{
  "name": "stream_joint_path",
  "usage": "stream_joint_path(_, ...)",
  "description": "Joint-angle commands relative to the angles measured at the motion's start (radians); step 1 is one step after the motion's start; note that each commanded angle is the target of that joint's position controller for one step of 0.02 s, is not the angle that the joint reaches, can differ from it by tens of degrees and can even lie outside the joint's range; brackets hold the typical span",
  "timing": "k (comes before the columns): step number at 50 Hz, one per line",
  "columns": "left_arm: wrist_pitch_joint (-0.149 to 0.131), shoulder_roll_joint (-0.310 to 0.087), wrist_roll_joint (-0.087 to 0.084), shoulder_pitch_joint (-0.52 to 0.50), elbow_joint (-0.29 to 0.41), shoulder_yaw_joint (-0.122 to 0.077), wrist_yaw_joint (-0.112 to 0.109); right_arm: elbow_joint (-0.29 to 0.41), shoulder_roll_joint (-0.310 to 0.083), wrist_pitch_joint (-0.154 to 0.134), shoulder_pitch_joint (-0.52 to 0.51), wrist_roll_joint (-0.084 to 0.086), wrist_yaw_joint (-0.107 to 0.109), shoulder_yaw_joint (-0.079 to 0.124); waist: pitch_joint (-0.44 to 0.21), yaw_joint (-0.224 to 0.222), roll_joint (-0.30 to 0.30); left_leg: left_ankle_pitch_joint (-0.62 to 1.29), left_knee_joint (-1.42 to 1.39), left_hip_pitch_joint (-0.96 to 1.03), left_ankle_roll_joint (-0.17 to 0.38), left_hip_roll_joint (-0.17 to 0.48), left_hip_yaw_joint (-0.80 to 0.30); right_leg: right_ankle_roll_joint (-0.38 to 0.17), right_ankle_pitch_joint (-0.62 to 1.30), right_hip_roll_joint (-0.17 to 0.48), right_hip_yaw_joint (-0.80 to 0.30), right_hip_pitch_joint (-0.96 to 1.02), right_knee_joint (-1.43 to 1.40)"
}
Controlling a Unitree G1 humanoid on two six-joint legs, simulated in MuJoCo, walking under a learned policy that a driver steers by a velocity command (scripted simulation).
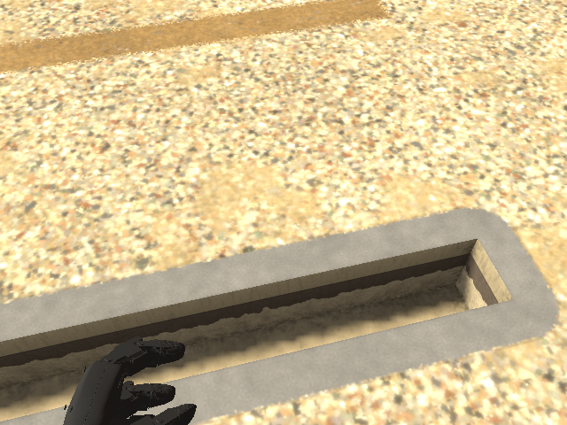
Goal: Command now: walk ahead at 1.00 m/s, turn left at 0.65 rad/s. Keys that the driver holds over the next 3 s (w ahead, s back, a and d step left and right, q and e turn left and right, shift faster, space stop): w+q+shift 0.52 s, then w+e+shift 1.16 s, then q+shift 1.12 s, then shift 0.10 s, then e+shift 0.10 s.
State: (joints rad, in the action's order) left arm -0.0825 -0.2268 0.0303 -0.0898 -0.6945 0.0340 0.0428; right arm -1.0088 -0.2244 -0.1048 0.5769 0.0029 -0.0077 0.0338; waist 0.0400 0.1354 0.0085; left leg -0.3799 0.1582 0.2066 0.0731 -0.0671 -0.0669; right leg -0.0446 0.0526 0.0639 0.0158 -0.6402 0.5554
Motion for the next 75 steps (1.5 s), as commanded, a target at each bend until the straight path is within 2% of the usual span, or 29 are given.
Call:
stream_joint_path(1, -0.018, -0.201, -0.001, 0.319, -0.033, -0.075, -0.038, 0.077, -0.277, 0.004, -0.099, -0.013, 0.016, 0.057, -0.142, -0.262, -0.078, 1.009, 0.425, -0.232, 0.093, 0.188, -0.083, -0.027, -0.147, -0.087, 0.022, 0.563, -0.027)
stream_joint_path(3, -0.022, -0.342, 0.042, 0.623, -0.077, -0.122, -0.072, 0.149, -0.083, 0.000, -0.097, -0.012, 0.009, 0.025, -0.410, -0.318, 0.152, 0.117, 1.082, -0.650, 0.079, 0.050, -0.035, -0.045, -0.641, 0.326, -0.441, 1.036, -0.047)
stream_joint_path(4, -0.014, -0.347, 0.041, 0.543, -0.065, -0.128, -0.061, 0.198, -0.074, -0.001, -0.028, 0.045, 0.008, 0.020, -0.488, -0.226, 0.349, -0.077, 1.278, -0.871, 0.073, -0.007, -0.048, -0.122, -0.744, 0.444, -0.894, 1.094, -0.285)
stream_joint_path(6, -0.016, -0.163, 0.024, 0.388, -0.054, -0.102, -0.052, 0.191, -0.142, 0.022, -0.210, 0.009, 0.014, 0.032, -0.162, -0.217, 0.061, 0.107, 1.250, -0.964, 0.073, 0.115, -0.021, -0.094, -0.607, 0.334, -0.531, 0.808, -0.288)
stream_joint_path(10, -0.039, -0.077, -0.010, 0.435, -0.162, -0.085, -0.039, 0.236, -0.055, 0.086, -0.277, -0.020, -0.035, 0.026, -0.016, -0.131, 0.081, 0.146, 1.160, -0.920, 0.047, 0.200, -0.010, -0.042, -0.259, 0.234, -0.153, 0.562, -0.344)
stream_joint_path(18, -0.069, -0.167, -0.002, 0.426, -0.209, -0.105, -0.049, 0.350, -0.101, 0.096, -0.536, -0.041, -0.101, 0.014, 0.093, -0.093, 0.042, 0.502, 0.735, -0.717, 0.085, 0.132, 0.206, 0.010, 0.240, 0.135, 0.279, 0.431, -0.443)
stream_joint_path(21, -0.058, -0.246, -0.014, 0.261, -0.126, -0.117, -0.069, 0.184, -0.202, 0.091, -0.034, -0.014, -0.065, 0.077, -0.202, 0.198, 0.089, 0.575, 0.985, -0.106, 0.137, -0.004, 0.283, 0.035, 0.989, 0.147, 0.325, 0.324, 0.116)
stream_joint_path(23, -0.039, -0.297, -0.037, 0.070, -0.089, -0.149, -0.056, 0.111, -0.329, 0.119, 0.229, 0.012, -0.017, 0.150, -0.215, 0.386, -0.127, 0.382, 0.807, 0.305, 0.253, 0.021, 0.154, 0.053, 0.244, 0.015, 0.248, -0.083, 1.033)
stream_joint_path(24, -0.030, -0.158, 0.001, 0.138, -0.072, -0.113, -0.047, 0.138, -0.323, 0.103, 0.035, 0.007, -0.014, 0.120, 0.037, 0.182, -0.372, 0.594, 0.520, 0.063, 0.319, 0.081, -0.002, 0.075, -0.574, -0.089, 0.194, -0.289, 1.299)
stream_joint_path(26, -0.031, -0.146, 0.039, 0.368, -0.034, -0.102, -0.060, 0.229, -0.293, 0.085, -0.203, -0.003, -0.010, 0.094, 0.020, -0.132, 0.024, 0.585, 0.374, -0.211, 0.358, 0.203, -0.390, 0.104, -0.527, 0.022, -0.042, -0.188, 1.066)
stream_joint_path(27, -0.019, -0.142, 0.029, 0.476, -0.034, -0.100, -0.051, 0.278, -0.294, 0.083, -0.323, -0.032, 0.001, 0.087, -0.025, -0.230, -0.007, 0.136, 0.189, -0.384, 0.399, 0.317, -0.624, 0.126, -0.543, 0.025, -0.077, -0.121, 0.907)
stream_joint_path(29, 0.038, -0.148, 0.064, 0.433, -0.089, -0.100, -0.041, 0.246, -0.257, 0.045, -0.361, -0.053, 0.004, 0.079, 0.068, -0.237, 0.043, 0.076, 0.195, -0.650, 0.353, 0.303, -0.516, 0.135, -0.561, 0.087, -0.074, 0.003, 0.741)
stream_joint_path(32, 0.059, -0.120, -0.025, 0.099, 0.003, -0.116, -0.060, 0.120, -0.207, -0.044, -0.167, -0.078, -0.019, 0.069, 0.178, -0.078, 0.007, -0.159, 0.176, -0.552, 0.250, 0.234, -0.404, 0.048, -0.281, 0.093, -0.116, -0.310, 0.636)
stream_joint_path(34, 0.054, -0.079, 0.010, -0.072, 0.085, -0.091, -0.049, 0.070, -0.224, -0.062, -0.084, -0.061, -0.023, 0.073, 0.176, -0.041, -0.036, -0.293, 0.079, -0.473, 0.195, 0.208, -0.358, 0.021, -0.279, 0.073, -0.131, -0.363, 0.445)
stream_joint_path(37, 0.028, -0.110, -0.027, 0.060, 0.009, -0.098, 0.044, 0.136, -0.199, -0.047, -0.251, -0.018, 0.003, 0.052, 0.134, -0.139, 0.016, 0.107, -0.164, -0.634, 0.163, 0.223, -0.082, -0.057, 0.150, 0.036, 0.006, 0.199, 0.209)
stream_joint_path(40, 0.030, -0.103, 0.005, 0.067, -0.042, -0.096, 0.030, 0.112, -0.251, -0.024, -0.149, -0.041, 0.015, 0.058, 0.077, -0.133, 0.054, 0.855, -0.042, -0.164, 0.096, 0.186, 0.138, -0.116, -0.064, -0.085, 0.139, 0.166, 0.092)
stream_joint_path(43, 0.049, -0.175, -0.004, 0.577, -0.198, -0.151, -0.005, 0.144, -0.298, 0.034, -0.272, -0.030, 0.013, 0.070, -0.163, -0.401, -0.099, 1.360, 0.692, -0.268, 0.028, 0.183, 0.256, -0.159, -0.184, -0.172, 0.114, 0.688, -0.008)
stream_joint_path(45, 0.067, -0.310, 0.008, 0.687, -0.243, -0.188, -0.023, 0.263, -0.101, -0.013, -0.290, -0.023, -0.034, 0.012, -0.276, -0.266, 0.227, 0.053, 1.288, -0.968, -0.049, -0.062, 0.074, -0.372, -0.239, 0.161, -0.688, 1.099, -0.141)
stream_joint_path(46, 0.045, -0.288, 0.012, 0.601, -0.204, -0.188, -0.017, 0.249, -0.158, -0.035, -0.298, -0.029, -0.032, 0.008, -0.310, -0.264, 0.053, 0.158, 1.259, -0.987, -0.018, 0.015, -0.034, -0.349, -0.330, 0.163, -0.722, 1.091, -0.220)
stream_joint_path(49, 0.006, -0.142, -0.005, 0.576, -0.263, -0.141, -0.032, 0.314, -0.186, -0.050, -0.478, -0.049, -0.004, 0.013, -0.160, -0.232, 0.051, 0.094, 1.444, -0.977, -0.005, 0.070, -0.038, -0.288, -0.187, 0.075, -0.618, 0.780, -0.261)
stream_joint_path(51, -0.008, -0.168, -0.027, 0.540, -0.290, -0.135, -0.037, 0.356, -0.056, 0.002, -0.480, -0.083, -0.019, -0.037, -0.098, -0.127, -0.015, 0.021, 1.372, -1.013, -0.011, 0.109, -0.041, -0.258, -0.245, 0.015, -0.474, 0.603, -0.292)
stream_joint_path(55, -0.037, -0.173, -0.020, 0.484, -0.179, -0.130, -0.035, 0.458, -0.139, 0.011, -0.694, -0.060, -0.033, -0.039, 0.082, -0.161, -0.023, 0.249, 0.820, -0.841, -0.112, 0.166, 0.047, -0.276, -0.152, 0.006, -0.453, 0.232, -0.499)
stream_joint_path(59, -0.030, -0.245, -0.041, 0.521, -0.158, -0.165, -0.033, 0.501, -0.101, 0.011, -0.747, -0.019, -0.037, -0.056, 0.031, -0.199, 0.013, 0.475, 0.493, -0.621, -0.108, 0.100, 0.061, -0.199, 0.005, -0.027, -0.400, 0.321, -0.479)
stream_joint_path(63, -0.027, -0.298, -0.032, 0.503, -0.142, -0.183, -0.025, 0.441, -0.209, 0.003, -0.506, -0.020, -0.008, 0.000, -0.131, -0.094, 0.049, 0.332, 0.354, -0.310, -0.080, 0.032, 0.073, -0.100, 0.420, -0.037, -0.390, 0.508, -0.115)
stream_joint_path(65, -0.033, -0.216, -0.008, 0.436, -0.094, -0.162, -0.024, 0.364, -0.320, -0.004, -0.090, -0.048, 0.040, 0.052, -0.357, 0.085, -0.028, -0.014, 0.416, 0.092, -0.044, 0.253, -0.104, -0.069, 0.132, -0.108, -0.325, 0.298, 0.471)
stream_joint_path(66, -0.026, -0.019, -0.059, 0.582, -0.047, -0.111, -0.037, 0.373, -0.387, -0.009, -0.122, -0.107, 0.036, 0.060, -0.443, -0.058, -0.357, -0.193, 0.245, 0.258, 0.028, 0.564, -0.622, -0.052, -0.593, -0.203, -0.203, 0.013, 0.799)
stream_joint_path(67, -0.009, -0.099, -0.053, 0.572, -0.027, -0.104, -0.042, 0.384, -0.345, -0.005, -0.205, -0.079, 0.022, 0.070, -0.451, -0.088, -0.369, -0.348, 0.100, 0.175, 0.080, 0.577, -0.881, -0.076, -0.505, -0.132, -0.155, -0.096, 0.912)
stream_joint_path(70, 0.030, -0.167, -0.007, 0.324, -0.018, -0.120, -0.005, 0.343, -0.139, -0.002, -0.304, -0.060, 0.015, 0.023, -0.109, -0.077, -0.049, 0.007, 0.105, -0.180, 0.032, 0.387, -0.311, -0.070, -0.306, -0.012, -0.113, -0.108, 0.812)
stream_joint_path(75, 0.081, -0.086, 0.008, 0.179, 0.105, -0.075, 0.027, 0.234, -0.101, -0.026, -0.189, -0.022, 0.004, 0.012, -0.028, -0.124, -0.092, 0.534, 0.067, -0.247, -0.034, 0.329, 0.049, -0.057, -0.259, 0.027, -0.036, -0.170, 0.727)
